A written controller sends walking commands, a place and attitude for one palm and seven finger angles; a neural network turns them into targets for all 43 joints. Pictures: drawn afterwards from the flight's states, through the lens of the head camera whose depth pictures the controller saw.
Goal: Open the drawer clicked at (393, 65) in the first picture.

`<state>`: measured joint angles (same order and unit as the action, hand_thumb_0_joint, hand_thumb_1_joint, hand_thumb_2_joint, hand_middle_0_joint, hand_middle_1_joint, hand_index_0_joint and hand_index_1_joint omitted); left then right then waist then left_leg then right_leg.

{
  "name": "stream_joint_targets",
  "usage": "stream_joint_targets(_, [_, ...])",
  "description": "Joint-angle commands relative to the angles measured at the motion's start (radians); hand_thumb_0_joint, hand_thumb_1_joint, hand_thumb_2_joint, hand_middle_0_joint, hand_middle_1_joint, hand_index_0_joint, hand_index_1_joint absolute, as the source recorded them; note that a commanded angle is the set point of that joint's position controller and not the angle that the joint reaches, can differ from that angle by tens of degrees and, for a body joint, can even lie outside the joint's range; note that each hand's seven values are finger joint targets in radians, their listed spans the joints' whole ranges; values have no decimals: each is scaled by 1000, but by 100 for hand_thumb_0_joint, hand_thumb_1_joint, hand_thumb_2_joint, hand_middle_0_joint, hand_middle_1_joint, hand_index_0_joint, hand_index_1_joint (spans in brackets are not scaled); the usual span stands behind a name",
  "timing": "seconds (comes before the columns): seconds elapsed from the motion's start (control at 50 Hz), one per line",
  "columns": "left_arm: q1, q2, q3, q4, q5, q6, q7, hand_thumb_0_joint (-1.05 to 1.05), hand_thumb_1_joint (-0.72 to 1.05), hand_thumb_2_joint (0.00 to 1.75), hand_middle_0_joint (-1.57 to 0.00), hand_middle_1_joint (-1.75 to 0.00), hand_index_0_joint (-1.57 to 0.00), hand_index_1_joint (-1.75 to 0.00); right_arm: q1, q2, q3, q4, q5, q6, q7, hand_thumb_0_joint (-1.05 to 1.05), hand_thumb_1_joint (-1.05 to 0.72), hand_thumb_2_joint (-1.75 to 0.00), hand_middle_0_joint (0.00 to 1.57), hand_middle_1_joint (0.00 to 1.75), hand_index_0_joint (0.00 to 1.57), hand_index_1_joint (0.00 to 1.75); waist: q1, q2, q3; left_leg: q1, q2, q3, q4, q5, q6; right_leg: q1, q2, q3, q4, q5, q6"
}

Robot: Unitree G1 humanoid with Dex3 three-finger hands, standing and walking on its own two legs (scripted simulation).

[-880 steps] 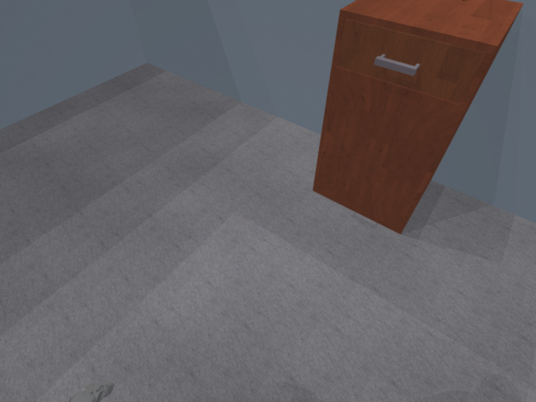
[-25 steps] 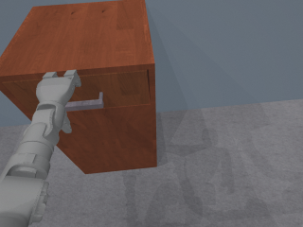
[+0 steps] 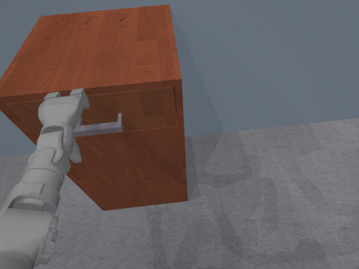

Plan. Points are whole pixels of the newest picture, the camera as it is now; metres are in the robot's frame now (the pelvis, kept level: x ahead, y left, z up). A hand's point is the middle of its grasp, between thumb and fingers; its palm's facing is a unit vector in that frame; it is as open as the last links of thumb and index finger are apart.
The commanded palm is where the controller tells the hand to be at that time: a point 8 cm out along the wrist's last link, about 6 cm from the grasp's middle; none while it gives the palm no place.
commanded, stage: move the hooked fingers above the handle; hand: left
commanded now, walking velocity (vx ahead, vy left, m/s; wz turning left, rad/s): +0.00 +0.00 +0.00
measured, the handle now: (99, 123) +0.49 +0.24 +0.01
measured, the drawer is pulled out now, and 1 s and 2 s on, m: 0.00 0.00 0.00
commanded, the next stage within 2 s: lift the fingers back up to retry in 0.16 s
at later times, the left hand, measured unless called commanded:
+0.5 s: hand (90, 115) +0.45 +0.23 +0.09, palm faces +0.02 +0.00 -1.00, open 13.6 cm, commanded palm +0.42 +0.25 +0.13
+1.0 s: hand (84, 120) +0.44 +0.24 +0.08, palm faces +0.09 -0.02 -1.00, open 13.8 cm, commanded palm +0.42 +0.25 +0.13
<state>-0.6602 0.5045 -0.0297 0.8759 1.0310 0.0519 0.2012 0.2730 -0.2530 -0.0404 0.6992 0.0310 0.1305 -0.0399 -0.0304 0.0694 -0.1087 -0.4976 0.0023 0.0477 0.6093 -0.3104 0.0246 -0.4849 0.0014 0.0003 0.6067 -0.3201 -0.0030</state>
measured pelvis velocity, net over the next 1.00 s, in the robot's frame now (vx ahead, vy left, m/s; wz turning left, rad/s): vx -0.01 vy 0.00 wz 0.02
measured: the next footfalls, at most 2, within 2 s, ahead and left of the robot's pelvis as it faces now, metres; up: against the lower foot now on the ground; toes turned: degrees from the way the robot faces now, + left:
none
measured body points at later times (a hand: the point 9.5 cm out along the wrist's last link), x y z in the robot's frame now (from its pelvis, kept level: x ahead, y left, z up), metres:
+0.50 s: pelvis -0.01 +0.00 +0.00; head +0.04 -0.03 +0.45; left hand +0.44 +0.22 +0.14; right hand +0.06 -0.26 -0.14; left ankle -0.01 +0.10 -0.73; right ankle -0.02 -0.12 -0.73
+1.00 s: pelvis -0.01 +0.00 -0.01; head +0.05 -0.01 +0.44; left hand +0.43 +0.24 +0.13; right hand +0.05 -0.28 -0.14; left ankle -0.01 +0.10 -0.73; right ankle -0.02 -0.12 -0.73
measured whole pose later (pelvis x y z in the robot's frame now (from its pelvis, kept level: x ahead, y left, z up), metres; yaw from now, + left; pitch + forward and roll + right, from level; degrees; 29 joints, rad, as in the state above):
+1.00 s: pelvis -0.01 +0.00 -0.01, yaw +1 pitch +13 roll -1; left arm -0.72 0.49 -0.05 0.86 1.04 -0.06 0.29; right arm 0.31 -0.28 -0.08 0.74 0.02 0.09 -0.04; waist -0.05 0.05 -0.11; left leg -0.58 0.00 0.02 0.68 -0.32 0.02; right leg -0.54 0.00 -0.03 0.64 -0.33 0.00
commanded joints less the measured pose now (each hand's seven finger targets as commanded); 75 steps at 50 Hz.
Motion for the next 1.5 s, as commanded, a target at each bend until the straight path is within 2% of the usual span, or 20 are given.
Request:
stream_joint_targets(0.0, [-363, 125, -42, -273, -54, -41, -66, 0, -50, 30, -30, -120, -30, -120, 30, -160, -64, -119, -3, -35, -26, 0, -90, -90, 20, 30, 20, 30, -40, -115, -330, 237, -18, -11, -32, 373, 33, 163, 26, -16, -75, 381, -17])
stream_joint_targets(0.08, [-468, 142, -41, -394, -57, -161, -76, 0, -50, 30, -30, -120, -30, -120, 45, -145, -63, -109, -16, -43, -39, 0, -90, -90, 20, 30, 20, 30, -56, -55, -284, 266, -25, -37, -21, 336, 33, 86, 28, -16, -75, 296, -25])
stream_joint_targets(0.16, [-515, 303, 122, -337, -8, -200, 36, 0, -50, 30, -30, -120, -30, -120, 60, -141, -58, -80, -15, -45, -38, 0, -90, -90, 20, 30, 20, 30, -20, -7, -287, 209, -31, -51, -10, 310, 19, 56, 34, -20, -38, 249, -39])
stream_joint_targets(0.2, [-511, 402, 216, -329, 11, -177, 109, 0, -50, 30, -30, -120, -30, -120, 48, -136, -53, -79, -21, -46, -36, 0, -90, -90, 20, 30, 20, 30, 19, 41, -364, 179, -38, -43, -6, 328, 11, 107, 34, -16, -14, 268, -42])
stream_joint_targets(0.26, [-447, 343, 178, -221, 17, -82, 167, 0, -50, 30, -30, -120, -30, -120, 24, -129, -46, -72, -18, -48, -21, 0, -90, -90, 20, 30, 20, 30, 30, 16, -363, 145, -35, -20, -10, 355, 0, 133, 37, -29, -3, 312, -41])
stream_joint_targets(0.32, [-409, 245, 76, -69, 11, 32, 128, 0, -50, 30, -30, -120, -30, -120, 32, -146, -49, -68, -12, -41, -8, 0, -90, -90, 20, 30, 20, 30, 3, -41, -360, 137, -24, -2, -22, 340, 1, 142, 36, -32, -24, 328, -31])
stream_joint_targets(0.42, [-477, 285, 55, -17, -4, 78, 25, 0, -50, 30, -30, -120, -30, -120, 34, -166, -34, -79, 3, -15, -30, 0, -90, -90, 20, 30, 20, 30, -24, -147, -291, 107, -23, 5, -60, 262, 19, 175, 21, -19, -73, 292, -15])
stream_joint_targets(0.48, [-414, 339, 95, 15, -2, 52, -21, 0, -50, 30, -30, -120, -30, -120, 27, -170, -26, -94, 4, -13, -46, 0, -90, -90, 20, 30, 20, 30, -3, -188, -255, 79, -26, 9, -74, 218, 25, 210, 15, -6, -97, 263, -13])
stream_joint_targets(0.56, [-371, 315, 70, 18, 3, -15, -65, 0, -50, 30, -30, -120, -30, -120, 35, -163, -21, -117, 8, -20, -57, 0, -90, -90, 20, 30, 20, 30, -2, -152, -187, 56, -24, 14, -78, 170, 25, 166, 12, 0, -104, 215, -16])
stream_joint_targets(0.62, [-383, 317, 77, -46, 3, -78, -68, 0, -50, 30, -30, -120, -30, -120, 46, -159, -27, -137, 8, -29, -58, 0, -90, -90, 20, 30, 20, 30, -4, -115, -205, 61, -26, 11, -66, 164, 26, 153, 13, 5, -94, 200, -18])
stream_joint_targets(0.74, [-541, 343, 126, -291, 1, -230, 10, 0, -50, 30, -30, -120, -30, -120, 97, -151, -68, -114, -8, -62, -55, 0, -90, -90, 20, 30, 20, 30, -35, -7, -376, 169, -29, -16, 0, 253, 35, 110, 28, 18, -52, 259, -22])
stream_joint_targets(0.78, [-605, 299, 94, -343, 2, -249, 51, 0, -50, 30, -30, -120, -30, -120, 116, -148, -75, -91, -15, -69, -48, 0, -90, -90, 20, 30, 20, 30, -59, 6, -412, 210, -27, -31, 19, 295, 32, 73, 35, 5, -37, 267, -25])
stream_joint_targets(0.9, [-536, 228, 72, -230, -4, -132, 140, 0, -50, 30, -30, -120, -30, -120, 114, -151, -79, -43, -14, -72, -9, 0, -90, -90, 20, 30, 20, 30, -43, 72, -401, 244, -21, -42, 22, 372, 9, 15, 50, -33, -12, 277, -37])
stream_joint_targets(0.98, [-491, 212, 45, -69, -3, 4, 98, 0, -50, 30, -30, -120, -30, -120, 87, -167, -63, -47, -9, -52, 5, 0, -90, -90, 20, 30, 20, 30, -32, -19, -327, 174, -16, -30, -16, 334, 11, 54, 47, -40, -35, 263, -38])
stream_joint_targets(1.06, [-493, 234, 28, -26, 6, 51, 28, 0, -50, 30, -30, -120, -30, -120, 69, -171, -47, -71, -2, -31, -9, 0, -90, -90, 20, 30, 20, 30, -35, -111, -273, 132, -19, -17, -40, 282, 22, 97, 37, -34, -59, 260, -27])
stream_joint_targets(1.14, [-473, 226, 7, 0, 3, 27, -33, 0, -50, 30, -30, -120, -30, -120, 60, -169, -34, -98, 3, -29, -30, 0, -90, -90, 20, 30, 20, 30, -38, -154, -213, 111, -20, -13, -58, 206, 28, 90, 27, -24, -82, 204, -23])
stream_joint_targets(1.18, [-410, 222, 19, -20, -7, -7, -58, 0, -50, 30, -30, -120, -30, -120, 59, -167, -33, -121, 1, -30, -33, 0, -90, -90, 20, 30, 20, 30, -17, -142, -237, 125, -21, -12, -58, 223, 26, 115, 26, -23, -78, 217, -28])
stream_joint_targets(1.26, [-444, 177, -13, -102, -3, -74, -65, 0, -50, 30, -30, -120, -30, -120, 61, -154, -37, -138, -1, -38, -34, 0, -90, -90, 20, 30, 20, 30, -26, -97, -223, 146, -18, -18, -43, 220, 25, 58, 27, -22, -67, 198, -29])
stream_joint_targets(1.38, [-616, 301, 102, -304, 8, -193, 40, 0, -50, 30, -30, -120, -30, -120, 95, -147, -59, -119, -19, -61, -39, 0, -90, -90, 20, 30, 20, 30, -33, -4, -376, 201, -24, -43, 7, 289, 26, 54, 37, -13, -26, 227, -33])
stream_joint_targets(1.48, [-604, 330, 143, -237, 22, -129, 149, 0, -50, 30, -30, -120, -30, -120, 107, -148, -64, -72, -21, -71, -27, 0, -90, -90, 20, 30, 20, 30, -33, 41, -438, 209, -27, -43, 29, 347, 14, 47, 47, -24, -2, 270, -36])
